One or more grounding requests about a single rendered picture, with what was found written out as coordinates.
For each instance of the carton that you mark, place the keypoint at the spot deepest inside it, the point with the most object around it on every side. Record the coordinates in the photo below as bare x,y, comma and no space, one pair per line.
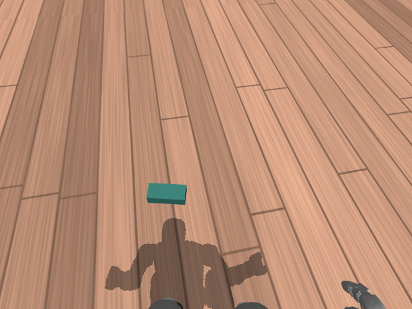
166,193

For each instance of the right robot hand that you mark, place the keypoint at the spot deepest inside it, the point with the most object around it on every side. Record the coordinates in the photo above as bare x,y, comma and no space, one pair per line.
362,295

